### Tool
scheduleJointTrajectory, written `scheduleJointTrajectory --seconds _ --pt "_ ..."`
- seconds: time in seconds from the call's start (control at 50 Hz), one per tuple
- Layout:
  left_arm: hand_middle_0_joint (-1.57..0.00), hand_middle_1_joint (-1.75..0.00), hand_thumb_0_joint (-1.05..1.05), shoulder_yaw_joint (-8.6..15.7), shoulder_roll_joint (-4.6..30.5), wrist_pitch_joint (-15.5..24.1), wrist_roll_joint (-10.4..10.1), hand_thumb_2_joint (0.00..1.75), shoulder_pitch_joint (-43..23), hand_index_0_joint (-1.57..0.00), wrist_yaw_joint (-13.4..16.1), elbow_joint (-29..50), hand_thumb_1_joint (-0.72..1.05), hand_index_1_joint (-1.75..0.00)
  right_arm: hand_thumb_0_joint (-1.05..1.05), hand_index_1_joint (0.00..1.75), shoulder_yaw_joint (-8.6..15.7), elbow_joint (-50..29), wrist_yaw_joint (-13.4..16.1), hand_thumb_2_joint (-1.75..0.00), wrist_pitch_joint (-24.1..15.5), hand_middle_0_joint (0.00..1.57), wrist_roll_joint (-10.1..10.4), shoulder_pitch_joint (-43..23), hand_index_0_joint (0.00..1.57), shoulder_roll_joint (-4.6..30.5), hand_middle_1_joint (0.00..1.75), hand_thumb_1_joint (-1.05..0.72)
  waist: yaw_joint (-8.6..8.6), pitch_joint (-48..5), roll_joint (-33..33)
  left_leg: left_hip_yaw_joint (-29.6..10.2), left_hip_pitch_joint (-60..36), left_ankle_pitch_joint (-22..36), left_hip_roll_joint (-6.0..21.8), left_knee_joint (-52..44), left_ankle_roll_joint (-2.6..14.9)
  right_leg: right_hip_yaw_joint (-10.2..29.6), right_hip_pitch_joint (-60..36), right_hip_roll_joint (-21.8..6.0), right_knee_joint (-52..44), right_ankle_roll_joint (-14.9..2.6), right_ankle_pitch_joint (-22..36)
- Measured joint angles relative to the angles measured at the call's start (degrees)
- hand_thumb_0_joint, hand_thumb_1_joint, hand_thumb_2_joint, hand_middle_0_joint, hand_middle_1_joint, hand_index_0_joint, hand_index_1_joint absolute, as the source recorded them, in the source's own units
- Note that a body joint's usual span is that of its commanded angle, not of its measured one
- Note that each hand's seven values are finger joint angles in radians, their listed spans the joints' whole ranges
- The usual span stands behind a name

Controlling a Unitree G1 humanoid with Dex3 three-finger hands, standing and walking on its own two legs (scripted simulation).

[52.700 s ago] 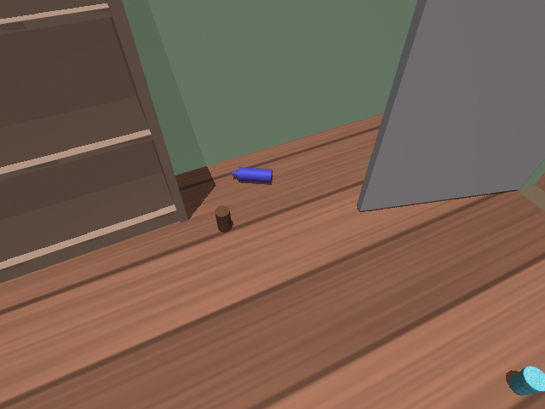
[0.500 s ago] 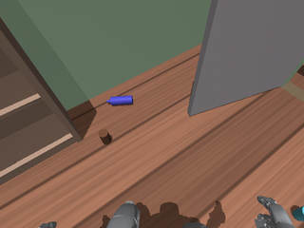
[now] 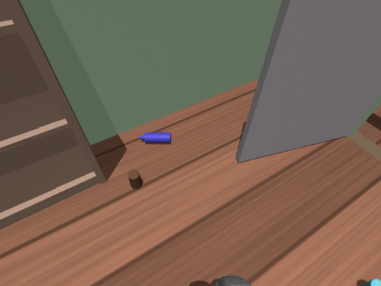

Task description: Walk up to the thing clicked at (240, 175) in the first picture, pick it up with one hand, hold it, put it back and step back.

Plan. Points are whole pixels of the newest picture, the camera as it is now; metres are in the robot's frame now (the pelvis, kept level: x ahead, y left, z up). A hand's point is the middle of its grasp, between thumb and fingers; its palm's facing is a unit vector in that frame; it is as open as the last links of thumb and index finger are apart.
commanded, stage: step back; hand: left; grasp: from above
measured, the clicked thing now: (155, 137) +1.11 +0.22 -0.73
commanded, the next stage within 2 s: stand in 0.60 s
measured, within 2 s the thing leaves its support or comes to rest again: neither
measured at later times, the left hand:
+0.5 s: hand (77, 284) +0.15 +0.27 -0.15, palm faces +0.03 -0.93 -0.37, open 7.4 cm
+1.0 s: hand (78, 285) +0.15 +0.26 -0.14, palm faces +0.00 -0.94 -0.34, open 7.4 cm
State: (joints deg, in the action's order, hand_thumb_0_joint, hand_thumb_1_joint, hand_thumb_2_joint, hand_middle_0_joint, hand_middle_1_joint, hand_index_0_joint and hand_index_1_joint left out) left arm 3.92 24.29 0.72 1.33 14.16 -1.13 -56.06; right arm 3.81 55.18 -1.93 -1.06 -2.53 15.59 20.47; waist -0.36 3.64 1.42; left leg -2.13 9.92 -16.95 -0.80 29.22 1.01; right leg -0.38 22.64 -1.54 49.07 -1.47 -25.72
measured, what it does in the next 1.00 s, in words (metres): steps on the spot: right foot, then left foot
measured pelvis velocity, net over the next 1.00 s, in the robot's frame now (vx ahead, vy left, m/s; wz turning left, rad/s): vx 0.07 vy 0.01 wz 0.00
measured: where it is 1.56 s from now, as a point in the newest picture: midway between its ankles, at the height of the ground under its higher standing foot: outside the picture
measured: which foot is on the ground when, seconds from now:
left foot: down 0.00-0.14, up 0.16-0.38, down 0.40-1.00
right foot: up 0.00-0.08, down 0.10-1.00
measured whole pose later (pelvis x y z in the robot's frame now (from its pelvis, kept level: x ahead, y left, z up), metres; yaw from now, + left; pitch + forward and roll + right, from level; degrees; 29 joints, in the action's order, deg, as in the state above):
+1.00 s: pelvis +0.07 +0.01 +0.01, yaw +0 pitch -3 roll +0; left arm -0.1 19.7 1.3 0.2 4.9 -0.3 -65.0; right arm 0.8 62.9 -0.4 -1.0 -0.4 2.5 19.5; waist 0.8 3.9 -0.2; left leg 0.0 4.5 -11.7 0.7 19.6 -0.8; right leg -1.2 7.0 -2.1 20.6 1.2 -10.1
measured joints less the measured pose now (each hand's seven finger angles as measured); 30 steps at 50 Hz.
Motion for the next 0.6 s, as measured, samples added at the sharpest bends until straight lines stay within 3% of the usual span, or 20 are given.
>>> scheduleJointTrajectory --seconds 0.08,0.14,0.18,0.24,0.3,0.38,0.42,0.44,0.6 --pt "-0.20 -0.30 0.01 0.0 -0.6 0.8 -0.2 0.90 -1.5 -0.20 -0.2 0.3 0.90 -0.30 0.01 0.30 -0.1 -0.3 0.4 -0.90 0.3 0.21 0.2 -0.2 0.20 0.8 0.30 -0.90 -0.44 0.7 -0.2 0.0 -0.4 -1.7 0.5 1.7 -1.41 -0.4 -1.9 0.0 -9.2 0.34 3.9" --pt "-0.20 -0.30 0.01 -0.1 -2.3 1.8 0.0 0.90 -2.9 -0.20 0.5 0.0 0.90 -0.30 0.01 0.30 -0.2 0.0 1.0 -0.90 1.5 0.20 1.1 -1.1 0.20 2.0 0.30 -0.90 -0.32 1.6 -3.0 -0.9 1.1 -5.8 2.4 8.1 -1.86 -1.9 -4.8 1.9 -15.1 0.15 14.0" --pt "-0.20 -0.30 0.01 -0.5 -3.5 2.1 0.4 0.90 -3.7 -0.20 0.8 0.0 0.90 -0.30 0.01 0.30 -0.4 0.4 1.8 -0.90 2.2 0.20 1.4 -1.7 0.20 1.9 0.30 -0.90 -0.17 1.4 -4.2 -3.3 3.4 -10.6 1.5 13.5 -1.01 -2.8 -4.8 2.4 -14.0 -0.22 12.4" --pt "-0.20 -0.30 0.01 -1.2 -4.8 2.0 0.5 0.90 -4.8 -0.20 0.8 0.2 0.90 -0.30 0.01 0.30 -0.8 1.1 1.9 -0.90 2.3 0.20 1.5 -2.3 0.20 1.5 0.30 -0.91 0.65 1.1 -4.0 -2.9 6.2 -13.9 -0.2 18.6 -0.57 -2.5 -5.2 1.5 -14.0 -0.59 11.1" --pt "-0.20 -0.30 0.01 -1.6 -5.7 2.3 0.3 0.90 -5.8 -0.20 0.9 0.3 0.90 -0.30 0.01 0.30 -1.1 1.9 1.9 -0.90 2.1 0.20 1.5 -3.1 0.20 1.6 0.30 -0.91 1.02 1.1 -4.5 -2.8 7.8 -12.3 0.2 18.5 -0.50 -2.7 -5.8 1.1 -15.1 -0.21 11.2" --pt "-0.21 -0.30 0.01 -1.7 -5.4 2.0 -0.1 0.90 -7.0 -0.20 1.1 0.0 0.90 -0.30 0.01 0.30 -1.3 2.7 1.8 -0.90 1.7 0.20 1.1 -3.9 0.20 1.4 0.30 -0.91 1.02 1.5 -4.1 -1.0 6.8 -8.9 1.9 10.9 -0.74 -2.9 -5.7 0.3 -13.9 0.53 10.0" --pt "-0.21 -0.30 0.01 -1.7 -4.7 1.4 -0.4 0.90 -7.7 -0.20 1.2 -0.3 0.90 -0.30 0.01 0.30 -1.1 3.6 1.9 -0.90 1.4 0.20 0.8 -4.6 0.20 0.9 0.30 -0.91 0.85 2.0 -2.9 0.1 5.1 -1.0 1.6 6.2 -1.44 -2.5 -5.4 -0.7 -12.2 1.18 8.7" --pt "-0.20 -0.30 0.01 -1.7 -4.3 1.0 -0.6 0.90 -7.9 -0.20 1.3 -0.6 0.90 -0.30 0.01 0.30 -1.1 4.0 2.0 -0.90 1.3 0.20 0.6 -5.0 0.20 0.5 0.30 -0.91 0.98 2.3 -1.8 0.9 4.4 0.1 0.9 5.4 -1.82 -1.7 -5.4 -1.4 -11.6 1.55 8.3" --pt "-0.20 -0.30 0.01 -1.9 -2.6 0.7 -1.4 0.90 -8.6 -0.20 1.5 -3.3 0.90 -0.30 0.01 0.30 -2.4 6.3 1.7 -0.90 1.3 0.20 1.1 -8.1 0.20 -1.0 0.30 -0.91 0.86 1.2 -0.9 1.6 3.2 -1.3 1.9 4.1 -1.60 -1.0 -8.1 -0.3 -17.0 2.56 10.3"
